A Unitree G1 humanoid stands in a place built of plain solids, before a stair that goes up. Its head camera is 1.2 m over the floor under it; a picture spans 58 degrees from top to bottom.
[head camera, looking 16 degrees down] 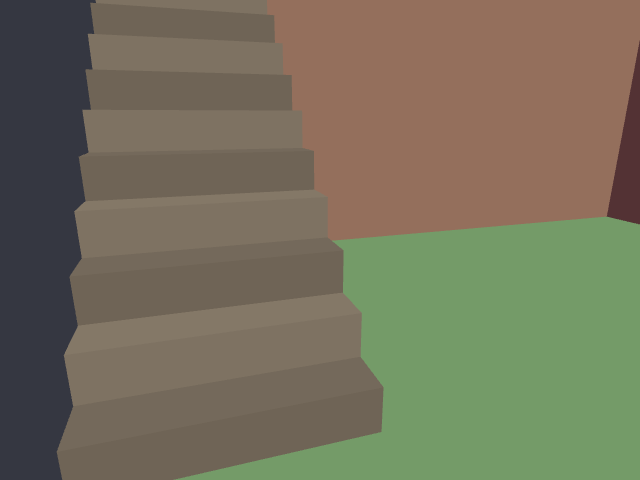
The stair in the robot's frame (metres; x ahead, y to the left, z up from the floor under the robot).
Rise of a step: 0.20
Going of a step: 0.23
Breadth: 1.11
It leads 17 degrees to the left of straight ahead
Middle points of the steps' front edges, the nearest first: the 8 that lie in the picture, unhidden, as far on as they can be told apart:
1.27 0.28 0.21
1.49 0.35 0.41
1.70 0.42 0.62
1.92 0.49 0.82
2.14 0.56 1.03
2.36 0.63 1.23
2.58 0.70 1.44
2.80 0.76 1.64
